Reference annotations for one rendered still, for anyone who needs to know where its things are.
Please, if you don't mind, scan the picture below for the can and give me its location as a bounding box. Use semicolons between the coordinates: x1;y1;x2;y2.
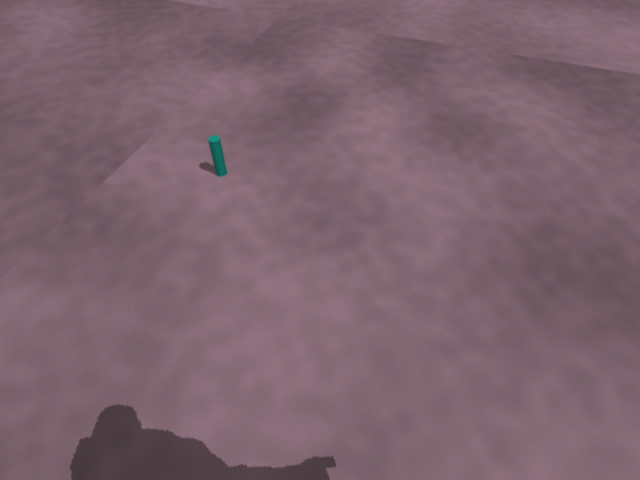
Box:
208;135;227;177

